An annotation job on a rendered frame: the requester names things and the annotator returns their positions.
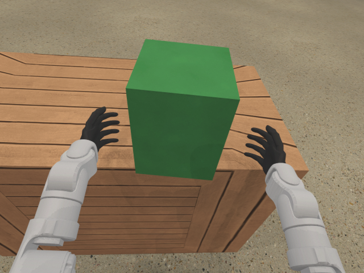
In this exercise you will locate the robot left forearm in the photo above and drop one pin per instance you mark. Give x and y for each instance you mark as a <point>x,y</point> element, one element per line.
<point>55,221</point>

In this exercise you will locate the left robot upper arm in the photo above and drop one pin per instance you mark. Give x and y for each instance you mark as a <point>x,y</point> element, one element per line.
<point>46,261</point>

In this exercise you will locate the pedestal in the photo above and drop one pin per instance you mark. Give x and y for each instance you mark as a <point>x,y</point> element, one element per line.
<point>45,102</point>

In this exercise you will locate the robot right forearm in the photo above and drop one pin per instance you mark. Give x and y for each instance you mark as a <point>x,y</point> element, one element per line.
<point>309,248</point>

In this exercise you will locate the right robot hand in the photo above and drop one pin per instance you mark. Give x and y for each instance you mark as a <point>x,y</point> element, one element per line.
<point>274,151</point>

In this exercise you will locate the carton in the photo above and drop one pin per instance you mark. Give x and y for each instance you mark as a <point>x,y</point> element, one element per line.
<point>182,99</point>

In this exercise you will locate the left robot hand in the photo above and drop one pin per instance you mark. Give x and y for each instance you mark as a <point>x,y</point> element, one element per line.
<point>94,125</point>

